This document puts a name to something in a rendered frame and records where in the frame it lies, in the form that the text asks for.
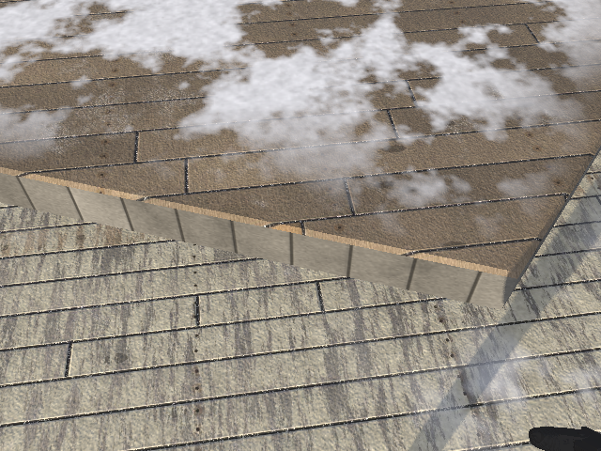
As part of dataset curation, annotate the right robot hand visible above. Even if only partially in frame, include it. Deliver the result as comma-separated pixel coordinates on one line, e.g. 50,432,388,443
529,427,601,451

